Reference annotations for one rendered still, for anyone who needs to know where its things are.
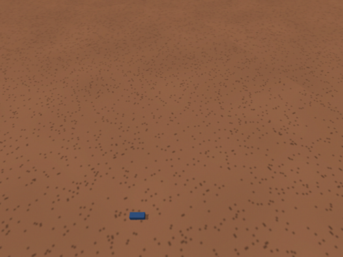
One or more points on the small box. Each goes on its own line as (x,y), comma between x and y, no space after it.
(137,216)

